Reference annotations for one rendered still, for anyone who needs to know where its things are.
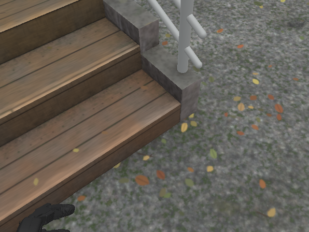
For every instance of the robot left hand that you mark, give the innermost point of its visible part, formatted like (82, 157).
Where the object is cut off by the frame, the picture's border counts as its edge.
(43, 215)

